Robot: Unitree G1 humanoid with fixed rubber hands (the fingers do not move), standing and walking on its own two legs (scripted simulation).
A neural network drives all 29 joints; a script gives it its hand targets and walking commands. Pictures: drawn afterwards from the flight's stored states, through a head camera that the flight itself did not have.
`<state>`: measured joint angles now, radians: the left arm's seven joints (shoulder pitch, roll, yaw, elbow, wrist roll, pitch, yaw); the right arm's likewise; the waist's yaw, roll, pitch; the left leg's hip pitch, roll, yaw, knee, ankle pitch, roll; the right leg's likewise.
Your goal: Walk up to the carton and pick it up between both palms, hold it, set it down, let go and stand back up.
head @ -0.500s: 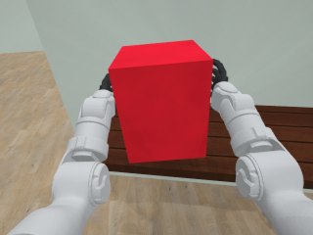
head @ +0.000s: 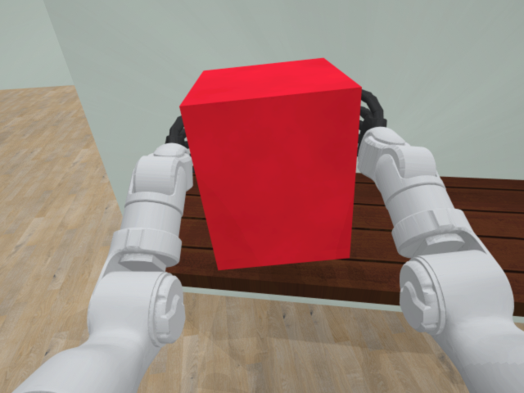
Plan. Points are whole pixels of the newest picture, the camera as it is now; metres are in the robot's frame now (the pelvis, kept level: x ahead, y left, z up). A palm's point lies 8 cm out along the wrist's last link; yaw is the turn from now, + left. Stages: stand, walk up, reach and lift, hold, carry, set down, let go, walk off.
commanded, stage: reach and lift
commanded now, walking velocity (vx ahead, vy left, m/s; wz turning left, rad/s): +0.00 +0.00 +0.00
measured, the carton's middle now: (273, 159) +0.40 +0.02 +0.24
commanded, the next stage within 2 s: hold in 0.14 s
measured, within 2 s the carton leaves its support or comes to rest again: neither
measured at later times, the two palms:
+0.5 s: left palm (173, 149) +0.37 +0.16 +0.28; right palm (377, 129) +0.38 -0.13 +0.30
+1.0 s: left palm (172, 145) +0.35 +0.16 +0.29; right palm (386, 126) +0.37 -0.13 +0.31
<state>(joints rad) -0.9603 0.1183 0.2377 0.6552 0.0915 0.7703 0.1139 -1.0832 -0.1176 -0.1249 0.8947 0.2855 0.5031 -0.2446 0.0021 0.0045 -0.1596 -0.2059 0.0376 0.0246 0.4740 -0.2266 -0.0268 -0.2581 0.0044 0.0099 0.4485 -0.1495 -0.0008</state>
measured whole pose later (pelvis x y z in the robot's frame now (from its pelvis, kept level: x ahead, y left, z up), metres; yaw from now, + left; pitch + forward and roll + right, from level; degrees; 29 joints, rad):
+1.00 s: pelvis -0.01 +0.00 +0.00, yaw +0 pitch -3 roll +0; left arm -0.96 0.12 0.24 0.53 0.08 0.91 0.12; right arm -1.08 -0.13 -0.11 0.77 0.33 0.64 -0.28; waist -0.01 0.00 -0.20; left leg -0.20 0.04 0.02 0.47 -0.21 -0.03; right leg -0.26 0.01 0.01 0.45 -0.14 0.00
